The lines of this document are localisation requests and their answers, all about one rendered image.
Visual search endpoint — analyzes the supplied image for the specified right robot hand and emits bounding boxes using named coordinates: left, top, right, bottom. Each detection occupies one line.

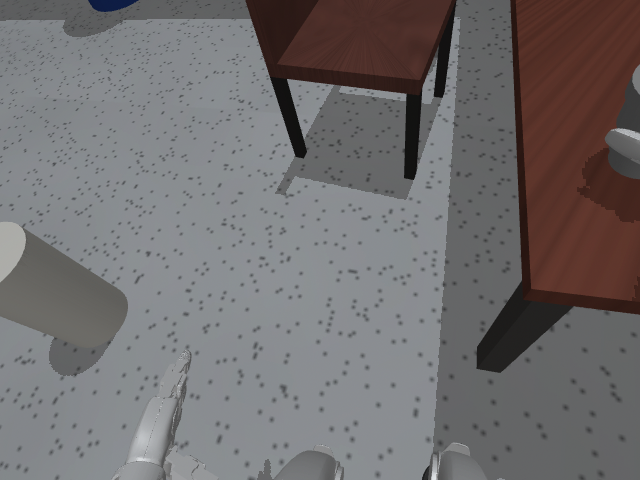
left=605, top=128, right=640, bottom=164

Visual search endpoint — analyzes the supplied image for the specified table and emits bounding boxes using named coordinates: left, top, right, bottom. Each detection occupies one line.
left=477, top=0, right=640, bottom=373

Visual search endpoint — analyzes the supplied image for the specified left robot hand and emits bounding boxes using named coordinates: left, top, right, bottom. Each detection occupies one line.
left=125, top=350, right=219, bottom=480

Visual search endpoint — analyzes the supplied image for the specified left robot arm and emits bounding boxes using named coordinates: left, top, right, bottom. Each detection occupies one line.
left=111, top=461, right=166, bottom=480

